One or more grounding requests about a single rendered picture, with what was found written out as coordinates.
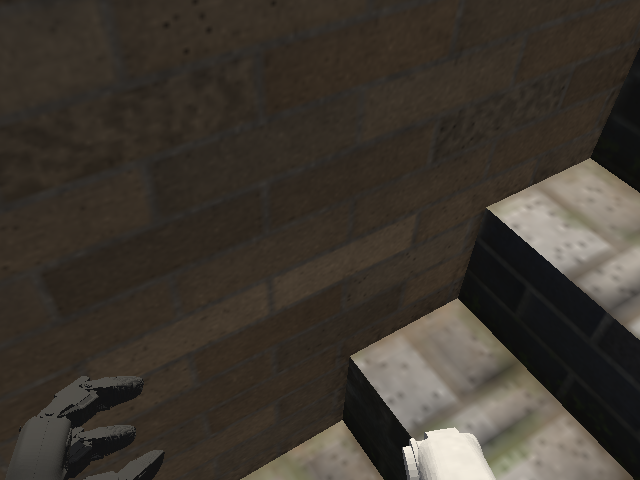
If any left robot hand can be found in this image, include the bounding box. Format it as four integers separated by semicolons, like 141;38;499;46
5;376;165;480

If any right robot shin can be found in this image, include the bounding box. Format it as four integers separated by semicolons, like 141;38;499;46
464;433;484;456

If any robot right thigh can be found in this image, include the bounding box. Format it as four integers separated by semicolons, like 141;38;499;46
402;427;496;480

